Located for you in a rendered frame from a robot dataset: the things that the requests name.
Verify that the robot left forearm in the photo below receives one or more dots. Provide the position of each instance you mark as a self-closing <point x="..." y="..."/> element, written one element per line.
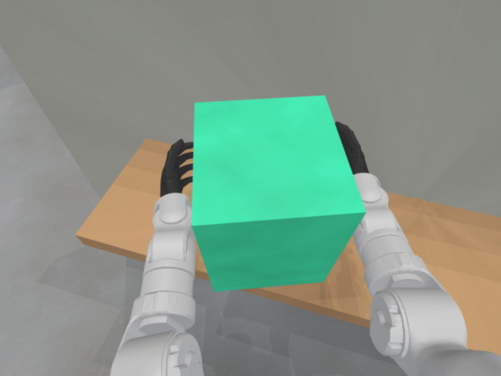
<point x="166" y="299"/>

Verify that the table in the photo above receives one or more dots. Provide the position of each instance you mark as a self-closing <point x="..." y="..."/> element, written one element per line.
<point x="460" y="248"/>

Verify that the robot right forearm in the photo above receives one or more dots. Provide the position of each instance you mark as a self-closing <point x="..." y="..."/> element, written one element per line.
<point x="382" y="246"/>

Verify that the robot right hand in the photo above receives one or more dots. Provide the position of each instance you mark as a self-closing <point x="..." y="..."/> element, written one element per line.
<point x="352" y="149"/>

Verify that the right robot upper arm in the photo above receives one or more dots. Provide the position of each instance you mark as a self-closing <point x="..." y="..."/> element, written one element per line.
<point x="422" y="330"/>

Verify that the robot left hand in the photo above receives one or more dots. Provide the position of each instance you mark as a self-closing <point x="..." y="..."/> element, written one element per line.
<point x="171" y="181"/>

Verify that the left robot upper arm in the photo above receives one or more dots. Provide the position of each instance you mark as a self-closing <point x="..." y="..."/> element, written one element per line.
<point x="170" y="353"/>

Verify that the carton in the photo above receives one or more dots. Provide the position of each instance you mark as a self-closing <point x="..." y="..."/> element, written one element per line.
<point x="274" y="198"/>

